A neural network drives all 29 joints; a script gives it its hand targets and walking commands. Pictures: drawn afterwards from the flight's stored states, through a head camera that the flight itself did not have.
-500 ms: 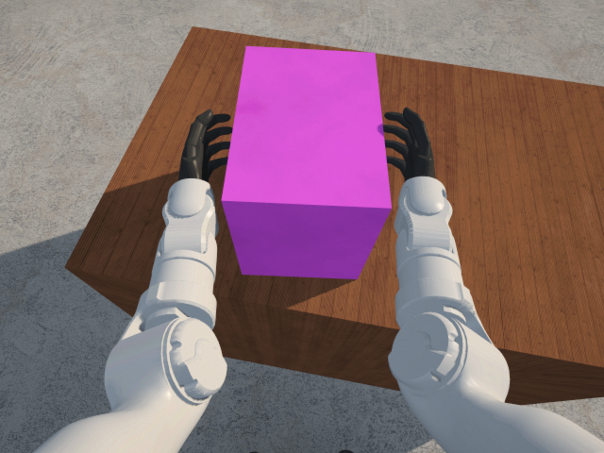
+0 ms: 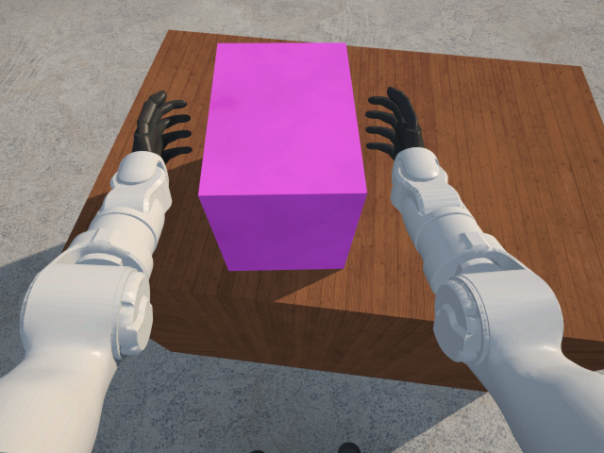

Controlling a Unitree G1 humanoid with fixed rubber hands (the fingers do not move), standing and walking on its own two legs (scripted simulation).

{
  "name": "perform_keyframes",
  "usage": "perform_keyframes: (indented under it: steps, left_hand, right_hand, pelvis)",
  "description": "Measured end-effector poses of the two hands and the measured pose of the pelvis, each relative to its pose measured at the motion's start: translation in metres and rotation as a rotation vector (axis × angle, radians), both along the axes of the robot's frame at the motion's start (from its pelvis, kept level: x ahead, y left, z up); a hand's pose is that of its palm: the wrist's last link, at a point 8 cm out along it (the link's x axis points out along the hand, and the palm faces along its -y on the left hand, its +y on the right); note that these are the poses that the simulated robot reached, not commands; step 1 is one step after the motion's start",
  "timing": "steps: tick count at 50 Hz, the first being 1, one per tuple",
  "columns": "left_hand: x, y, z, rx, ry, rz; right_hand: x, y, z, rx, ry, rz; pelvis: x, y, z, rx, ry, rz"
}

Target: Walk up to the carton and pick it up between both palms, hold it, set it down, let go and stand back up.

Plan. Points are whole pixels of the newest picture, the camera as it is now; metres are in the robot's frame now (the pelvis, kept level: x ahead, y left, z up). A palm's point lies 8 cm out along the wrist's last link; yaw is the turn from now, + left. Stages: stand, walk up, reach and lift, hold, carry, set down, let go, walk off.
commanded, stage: set down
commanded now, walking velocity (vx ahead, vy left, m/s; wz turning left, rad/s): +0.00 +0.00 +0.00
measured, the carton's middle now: (284, 162) +0.55 +0.03 -0.01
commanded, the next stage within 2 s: none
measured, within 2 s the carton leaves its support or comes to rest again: neither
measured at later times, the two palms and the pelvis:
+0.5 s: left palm (95, 126) +0.48 +0.24 +0.14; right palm (425, 111) +0.49 -0.13 +0.15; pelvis +0.00 -0.01 +0.00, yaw +0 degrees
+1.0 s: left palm (113, 164) +0.44 +0.22 +0.11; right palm (449, 154) +0.46 -0.16 +0.12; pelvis +0.00 -0.01 +0.01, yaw -1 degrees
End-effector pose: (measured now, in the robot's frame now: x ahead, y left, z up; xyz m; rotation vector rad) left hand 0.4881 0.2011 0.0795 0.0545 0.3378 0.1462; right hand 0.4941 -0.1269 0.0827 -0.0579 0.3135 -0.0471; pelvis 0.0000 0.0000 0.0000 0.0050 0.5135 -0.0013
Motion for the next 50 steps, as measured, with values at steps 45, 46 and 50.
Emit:
perform_keyframes:
  steps: [45, 46, 50]
  left_hand:
    - [-0.033, 0.027, 0.046, -0.008, -0.047, -0.019]
    - [-0.034, 0.026, 0.045, -0.010, -0.046, -0.020]
    - [-0.044, 0.023, 0.035, -0.015, -0.046, -0.024]
  right_hand:
    - [-0.026, -0.033, 0.048, 0.007, -0.051, -0.031]
    - [-0.027, -0.034, 0.046, 0.008, -0.054, -0.030]
    - [-0.036, -0.036, 0.034, 0.013, -0.063, -0.029]
  pelvis:
    - [-0.007, -0.002, 0.008, -0.004, -0.175, -0.005]
    - [-0.006, -0.003, 0.008, -0.004, -0.179, -0.007]
    - [-0.004, -0.005, 0.009, -0.004, -0.200, -0.010]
